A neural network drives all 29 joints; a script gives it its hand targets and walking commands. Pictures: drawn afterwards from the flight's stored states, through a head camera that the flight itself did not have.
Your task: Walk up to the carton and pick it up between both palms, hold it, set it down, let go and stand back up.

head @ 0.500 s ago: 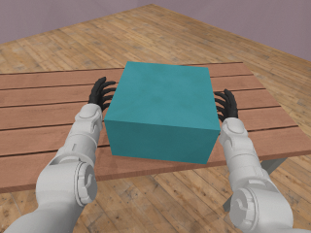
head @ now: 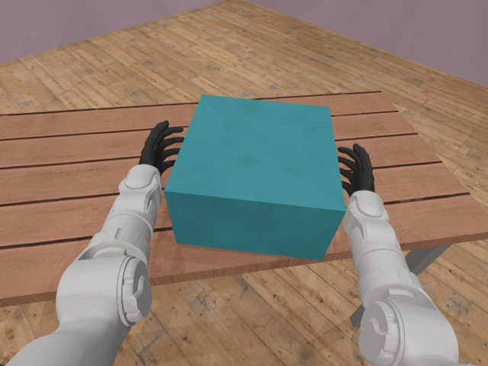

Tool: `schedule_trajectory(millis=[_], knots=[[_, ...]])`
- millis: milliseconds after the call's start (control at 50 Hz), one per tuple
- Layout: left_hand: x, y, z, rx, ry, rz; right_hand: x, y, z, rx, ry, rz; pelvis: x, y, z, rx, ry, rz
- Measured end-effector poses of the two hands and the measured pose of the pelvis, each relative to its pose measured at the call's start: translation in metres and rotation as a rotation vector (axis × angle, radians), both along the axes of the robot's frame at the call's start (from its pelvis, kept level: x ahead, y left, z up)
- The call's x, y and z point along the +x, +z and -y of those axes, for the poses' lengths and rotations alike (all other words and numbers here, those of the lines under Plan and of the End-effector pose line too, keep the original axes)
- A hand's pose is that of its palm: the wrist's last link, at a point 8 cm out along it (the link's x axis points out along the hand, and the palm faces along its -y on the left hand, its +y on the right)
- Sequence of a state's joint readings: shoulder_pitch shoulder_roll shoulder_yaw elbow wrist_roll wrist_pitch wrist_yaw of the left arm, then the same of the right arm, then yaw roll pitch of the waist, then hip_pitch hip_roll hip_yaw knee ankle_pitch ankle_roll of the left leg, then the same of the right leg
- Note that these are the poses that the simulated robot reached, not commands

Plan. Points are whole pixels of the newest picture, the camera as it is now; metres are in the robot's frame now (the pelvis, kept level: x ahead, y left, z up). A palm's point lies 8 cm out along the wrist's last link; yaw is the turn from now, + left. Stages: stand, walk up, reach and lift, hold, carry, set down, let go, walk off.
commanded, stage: set down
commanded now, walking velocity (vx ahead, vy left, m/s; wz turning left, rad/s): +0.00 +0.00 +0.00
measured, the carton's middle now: (257, 171) +0.47 -0.06 +0.06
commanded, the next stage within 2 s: none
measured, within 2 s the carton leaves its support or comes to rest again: rests again in 0.26 s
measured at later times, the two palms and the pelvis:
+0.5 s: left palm (154, 171) +0.45 +0.13 +0.10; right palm (359, 194) +0.36 -0.22 +0.09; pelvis +0.00 +0.00 +0.00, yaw +0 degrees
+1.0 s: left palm (154, 170) +0.45 +0.13 +0.10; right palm (359, 195) +0.36 -0.22 +0.08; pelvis +0.00 +0.00 +0.00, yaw +0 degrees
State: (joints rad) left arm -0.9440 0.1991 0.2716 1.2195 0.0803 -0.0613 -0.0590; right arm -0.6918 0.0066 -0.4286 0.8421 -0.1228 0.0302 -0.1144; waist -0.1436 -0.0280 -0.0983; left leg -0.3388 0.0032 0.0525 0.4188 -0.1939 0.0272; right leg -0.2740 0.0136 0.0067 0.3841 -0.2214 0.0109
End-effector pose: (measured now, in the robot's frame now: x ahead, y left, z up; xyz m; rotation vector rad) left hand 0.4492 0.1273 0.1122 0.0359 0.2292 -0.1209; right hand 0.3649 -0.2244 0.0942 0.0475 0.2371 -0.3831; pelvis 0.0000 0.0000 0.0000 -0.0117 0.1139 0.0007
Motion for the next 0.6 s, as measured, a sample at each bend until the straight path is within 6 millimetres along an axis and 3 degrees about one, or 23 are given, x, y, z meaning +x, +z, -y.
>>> schedule_trajectory(millis=[140,300,600], knots=[[-0.001,0.008,-0.001,-0.021,0.002,0.023,-0.001,0.009,-0.001,-0.014,0.001,0.027,0.001,0.000,-0.001,-0.001,0.000,-0.005],[-0.003,-0.011,-0.001,-0.032,0.004,-0.023,-0.004,-0.007,0.000,-0.003,-0.002,0.000,-0.003,0.000,-0.001,-0.001,0.000,0.000],[0.000,-0.013,0.000,-0.024,-0.003,-0.006,-0.002,-0.008,0.000,-0.021,-0.004,0.013,-0.002,0.000,-0.001,-0.001,0.000,-0.008]])
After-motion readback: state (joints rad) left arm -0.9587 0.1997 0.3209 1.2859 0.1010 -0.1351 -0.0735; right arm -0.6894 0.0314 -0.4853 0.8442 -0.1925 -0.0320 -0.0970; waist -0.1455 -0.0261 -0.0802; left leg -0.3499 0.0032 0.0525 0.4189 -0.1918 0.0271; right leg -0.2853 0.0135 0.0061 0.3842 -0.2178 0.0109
